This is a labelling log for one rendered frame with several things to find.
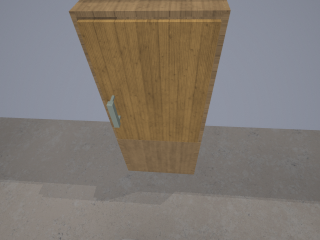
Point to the cupboard door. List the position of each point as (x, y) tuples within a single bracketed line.
[(159, 71)]

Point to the handle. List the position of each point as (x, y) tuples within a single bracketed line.
[(113, 112)]

